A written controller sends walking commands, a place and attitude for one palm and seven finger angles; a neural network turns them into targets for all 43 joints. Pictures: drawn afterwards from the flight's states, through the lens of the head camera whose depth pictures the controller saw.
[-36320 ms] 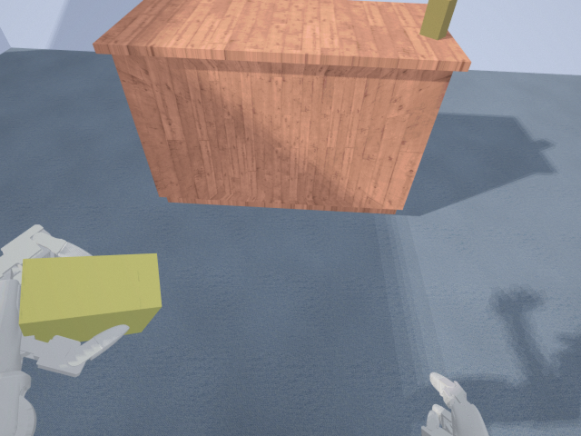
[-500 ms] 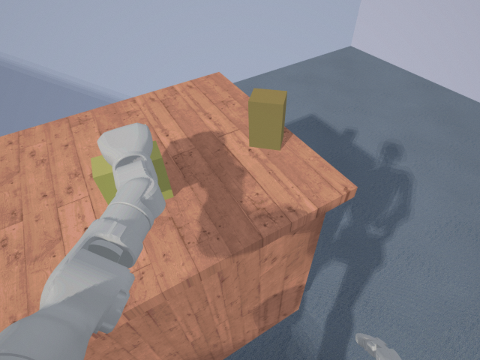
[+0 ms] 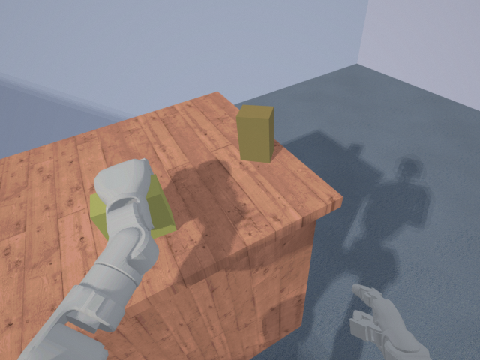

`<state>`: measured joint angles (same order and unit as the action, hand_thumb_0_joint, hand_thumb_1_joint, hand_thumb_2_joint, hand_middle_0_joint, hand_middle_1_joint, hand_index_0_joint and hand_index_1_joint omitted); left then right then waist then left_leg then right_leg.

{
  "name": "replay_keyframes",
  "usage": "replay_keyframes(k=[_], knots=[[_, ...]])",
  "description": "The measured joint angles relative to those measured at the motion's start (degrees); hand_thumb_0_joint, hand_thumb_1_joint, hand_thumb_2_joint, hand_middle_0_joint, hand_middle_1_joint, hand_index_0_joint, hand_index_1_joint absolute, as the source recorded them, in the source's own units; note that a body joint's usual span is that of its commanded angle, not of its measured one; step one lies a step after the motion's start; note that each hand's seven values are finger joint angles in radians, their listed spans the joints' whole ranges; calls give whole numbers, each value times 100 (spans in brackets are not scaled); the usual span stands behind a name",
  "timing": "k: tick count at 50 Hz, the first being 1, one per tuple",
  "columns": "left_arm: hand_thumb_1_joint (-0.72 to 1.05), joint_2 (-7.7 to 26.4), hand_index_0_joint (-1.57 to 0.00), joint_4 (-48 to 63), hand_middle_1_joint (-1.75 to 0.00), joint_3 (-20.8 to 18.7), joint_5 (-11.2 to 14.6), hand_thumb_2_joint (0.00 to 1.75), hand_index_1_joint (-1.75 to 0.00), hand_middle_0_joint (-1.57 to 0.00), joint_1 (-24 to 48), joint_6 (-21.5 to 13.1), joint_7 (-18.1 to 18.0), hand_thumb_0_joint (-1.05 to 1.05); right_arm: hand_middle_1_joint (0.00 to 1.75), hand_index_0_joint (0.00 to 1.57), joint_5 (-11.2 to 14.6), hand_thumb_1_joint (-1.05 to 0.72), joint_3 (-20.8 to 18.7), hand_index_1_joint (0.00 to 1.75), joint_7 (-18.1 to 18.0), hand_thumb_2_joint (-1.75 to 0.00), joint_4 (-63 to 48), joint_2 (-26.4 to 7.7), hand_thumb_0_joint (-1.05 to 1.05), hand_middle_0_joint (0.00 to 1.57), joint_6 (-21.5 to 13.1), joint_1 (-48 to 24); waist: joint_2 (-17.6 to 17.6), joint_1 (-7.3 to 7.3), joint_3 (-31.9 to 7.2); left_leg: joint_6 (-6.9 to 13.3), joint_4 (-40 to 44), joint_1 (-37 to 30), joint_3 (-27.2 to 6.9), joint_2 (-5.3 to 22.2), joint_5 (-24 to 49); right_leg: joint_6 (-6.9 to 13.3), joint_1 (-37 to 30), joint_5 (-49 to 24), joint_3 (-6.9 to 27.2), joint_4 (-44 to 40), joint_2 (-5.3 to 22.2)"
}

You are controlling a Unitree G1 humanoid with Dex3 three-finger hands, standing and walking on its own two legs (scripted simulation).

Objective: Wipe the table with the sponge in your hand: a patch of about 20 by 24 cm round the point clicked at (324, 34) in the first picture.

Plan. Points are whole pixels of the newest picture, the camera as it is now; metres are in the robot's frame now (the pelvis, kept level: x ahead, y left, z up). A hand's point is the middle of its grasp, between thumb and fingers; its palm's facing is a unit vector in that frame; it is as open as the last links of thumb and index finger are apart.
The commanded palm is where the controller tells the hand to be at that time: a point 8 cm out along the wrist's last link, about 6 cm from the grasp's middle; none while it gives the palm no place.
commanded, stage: wipe back along the third lane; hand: left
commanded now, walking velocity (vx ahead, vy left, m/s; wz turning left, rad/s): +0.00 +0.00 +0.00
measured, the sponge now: (139, 219) +0.35 +0.24 +0.07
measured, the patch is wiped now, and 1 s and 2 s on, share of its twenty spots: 0.90 0.90 0.90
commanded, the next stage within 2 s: slide back across to the middle lane in 0.28 s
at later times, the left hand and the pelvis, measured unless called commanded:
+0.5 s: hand (147, 214) +0.32 +0.20 +0.11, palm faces +0.08 -0.08 -0.99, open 9.8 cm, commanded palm +0.28 +0.21 +0.16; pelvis -0.02 -0.02 +0.00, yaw -1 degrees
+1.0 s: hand (103, 233) +0.28 +0.25 +0.12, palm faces +0.03 -0.09 -1.00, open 9.8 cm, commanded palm +0.24 +0.26 +0.18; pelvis -0.02 -0.03 +0.00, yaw -1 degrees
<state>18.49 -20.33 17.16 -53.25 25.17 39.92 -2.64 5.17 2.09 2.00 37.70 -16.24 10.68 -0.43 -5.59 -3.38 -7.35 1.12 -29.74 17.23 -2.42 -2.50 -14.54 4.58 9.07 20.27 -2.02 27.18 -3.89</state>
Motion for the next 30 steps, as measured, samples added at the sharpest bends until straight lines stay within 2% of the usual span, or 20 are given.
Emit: replay_keyframes(k=[11,21,30], knots=[[-48,-92,-74,68,-142,168,-62,108,-140,-72,6,107,100,1,30,19,19,-91,79,30,-37,-89,-17,82,1,20,-81,-42,-19,-38,62,-77,-2,20,-35,28,96,77,85,-7,-45,154,-28],[-48,-128,-74,321,-142,151,-34,108,-140,-72,-289,89,-18,1,30,19,22,-91,82,30,-7,-89,117,96,1,20,-106,189,-62,-17,36,-111,-22,-23,7,64,98,115,96,13,-6,256,-57],[-48,119,-75,570,-141,-234,176,108,-139,-73,-521,54,127,1,30,19,-13,-91,92,30,-114,-89,189,59,1,20,-169,120,-26,20,100,-138,39,-166,102,136,100,162,14,-5,96,252,-117]])
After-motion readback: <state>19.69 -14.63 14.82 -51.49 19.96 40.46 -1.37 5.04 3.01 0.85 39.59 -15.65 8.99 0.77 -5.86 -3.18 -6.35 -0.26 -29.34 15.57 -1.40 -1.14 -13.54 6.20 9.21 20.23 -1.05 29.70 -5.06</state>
